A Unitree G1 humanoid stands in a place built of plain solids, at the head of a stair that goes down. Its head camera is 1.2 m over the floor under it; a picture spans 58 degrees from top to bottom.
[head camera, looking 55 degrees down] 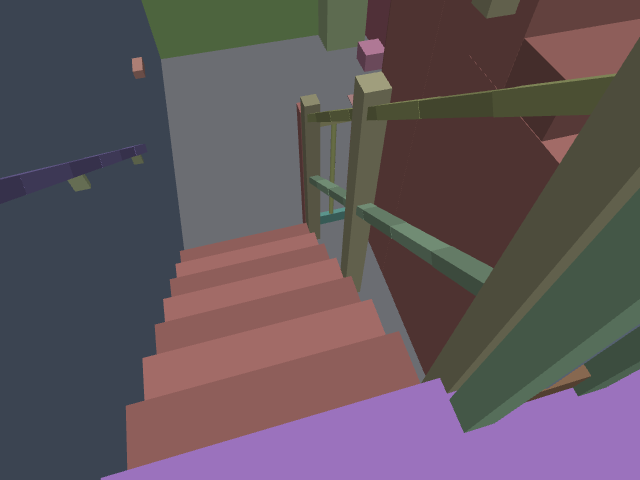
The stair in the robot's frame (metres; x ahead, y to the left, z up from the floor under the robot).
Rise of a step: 0.18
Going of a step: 0.22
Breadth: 0.90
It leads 16 degrees to the left of straight ahead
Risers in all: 8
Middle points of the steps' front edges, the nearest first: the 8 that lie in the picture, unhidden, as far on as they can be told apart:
0.25 0.10 0.00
0.47 0.16 -0.18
0.68 0.22 -0.36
0.90 0.28 -0.54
1.11 0.35 -0.72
1.33 0.41 -0.90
1.54 0.47 -1.09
1.76 0.53 -1.27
